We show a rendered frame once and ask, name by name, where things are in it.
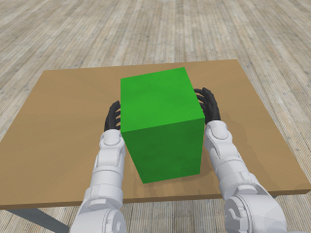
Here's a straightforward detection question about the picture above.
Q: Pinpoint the table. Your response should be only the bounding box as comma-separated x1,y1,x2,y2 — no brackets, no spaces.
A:
0,59,311,233

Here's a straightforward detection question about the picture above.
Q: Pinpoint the left robot upper arm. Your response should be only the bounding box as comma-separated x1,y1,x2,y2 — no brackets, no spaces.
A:
70,208,127,233

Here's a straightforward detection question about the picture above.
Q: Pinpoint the left robot forearm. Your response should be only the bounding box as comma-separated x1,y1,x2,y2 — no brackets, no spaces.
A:
70,129,126,233

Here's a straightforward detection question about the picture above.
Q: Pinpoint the right robot hand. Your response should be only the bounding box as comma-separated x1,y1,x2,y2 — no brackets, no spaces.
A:
193,87,221,125

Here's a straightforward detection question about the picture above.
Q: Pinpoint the left robot hand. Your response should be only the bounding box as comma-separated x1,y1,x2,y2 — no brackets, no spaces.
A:
104,100,121,132

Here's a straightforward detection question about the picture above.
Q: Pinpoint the carton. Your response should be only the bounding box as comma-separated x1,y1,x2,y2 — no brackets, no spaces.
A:
121,67,205,184

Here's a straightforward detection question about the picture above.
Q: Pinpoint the right robot forearm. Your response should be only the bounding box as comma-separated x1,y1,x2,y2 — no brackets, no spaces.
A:
204,120,287,228

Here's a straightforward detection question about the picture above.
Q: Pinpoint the right robot upper arm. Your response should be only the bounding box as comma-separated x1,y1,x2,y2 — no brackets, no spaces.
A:
224,194,308,233

